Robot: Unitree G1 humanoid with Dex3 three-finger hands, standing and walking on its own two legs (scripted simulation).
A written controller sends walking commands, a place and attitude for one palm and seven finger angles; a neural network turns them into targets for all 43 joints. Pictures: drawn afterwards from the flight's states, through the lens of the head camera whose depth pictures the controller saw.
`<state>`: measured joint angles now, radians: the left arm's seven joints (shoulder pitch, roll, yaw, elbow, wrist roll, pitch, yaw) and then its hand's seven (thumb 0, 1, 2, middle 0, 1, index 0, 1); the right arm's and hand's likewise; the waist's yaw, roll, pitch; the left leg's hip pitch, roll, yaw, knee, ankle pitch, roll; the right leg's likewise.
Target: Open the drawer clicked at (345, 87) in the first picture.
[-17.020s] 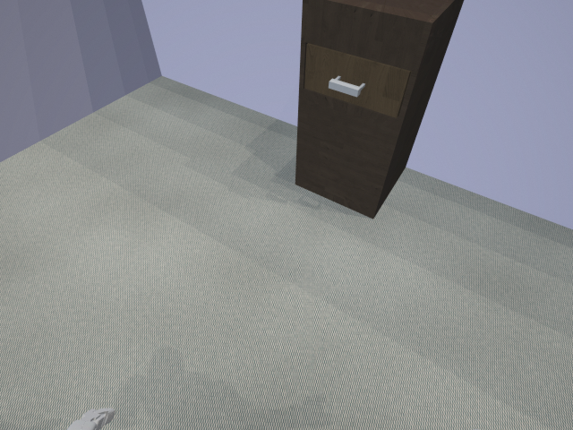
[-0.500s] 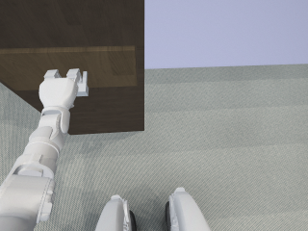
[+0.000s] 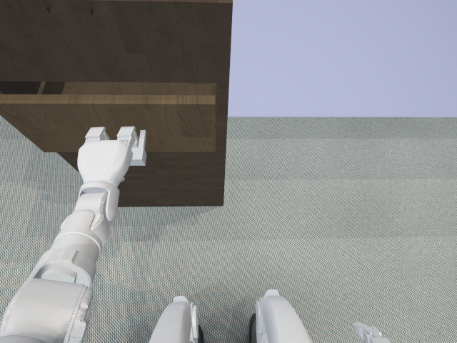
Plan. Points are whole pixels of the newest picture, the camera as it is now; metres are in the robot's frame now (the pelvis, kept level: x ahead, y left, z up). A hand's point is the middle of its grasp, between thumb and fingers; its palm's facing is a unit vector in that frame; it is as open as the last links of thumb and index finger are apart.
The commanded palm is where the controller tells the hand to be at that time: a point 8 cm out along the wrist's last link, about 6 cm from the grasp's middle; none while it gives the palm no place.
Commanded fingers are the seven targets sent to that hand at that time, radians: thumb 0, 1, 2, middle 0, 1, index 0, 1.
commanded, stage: pull the drawer open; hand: left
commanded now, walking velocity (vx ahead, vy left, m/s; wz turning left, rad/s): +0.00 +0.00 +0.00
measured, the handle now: (116, 146) +0.48 +0.22 -0.04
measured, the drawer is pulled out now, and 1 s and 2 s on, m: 0.04 0.15 0.30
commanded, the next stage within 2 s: none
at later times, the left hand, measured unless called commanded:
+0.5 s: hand (116, 175) +0.42 +0.22 -0.06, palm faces -0.07 -0.03 -1.00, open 5.7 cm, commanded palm +0.38 +0.21 -0.01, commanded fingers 0.00 0.90 0.90 -0.40 -1.35 -0.40 -1.35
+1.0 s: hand (109, 224) +0.33 +0.21 -0.06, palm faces -0.06 -0.07 -1.00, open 5.9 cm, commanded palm +0.28 +0.22 -0.01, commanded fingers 0.00 0.90 0.90 -0.40 -1.35 -0.40 -1.35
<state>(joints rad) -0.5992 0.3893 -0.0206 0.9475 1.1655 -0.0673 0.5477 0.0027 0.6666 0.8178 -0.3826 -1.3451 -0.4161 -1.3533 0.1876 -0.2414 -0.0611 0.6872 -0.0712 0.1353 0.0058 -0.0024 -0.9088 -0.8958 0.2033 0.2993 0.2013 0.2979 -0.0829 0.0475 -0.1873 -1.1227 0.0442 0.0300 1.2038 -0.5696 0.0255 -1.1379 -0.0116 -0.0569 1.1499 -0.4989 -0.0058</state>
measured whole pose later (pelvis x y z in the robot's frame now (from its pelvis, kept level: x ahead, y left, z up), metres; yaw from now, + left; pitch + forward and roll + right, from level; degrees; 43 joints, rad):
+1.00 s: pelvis +0.01 +0.00 +0.02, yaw -1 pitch +24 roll -1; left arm -0.10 0.30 -0.06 0.53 1.14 0.00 0.58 0.04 0.67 0.75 -0.31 -1.35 -0.42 -1.35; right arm 0.13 -0.23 -0.05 0.62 -0.05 0.12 0.01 0.00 -0.91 -0.90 0.20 0.30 0.20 0.30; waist -0.04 0.03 -0.19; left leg -0.98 0.05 0.06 1.13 -0.56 0.02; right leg -1.01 0.00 -0.03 1.08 -0.49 0.00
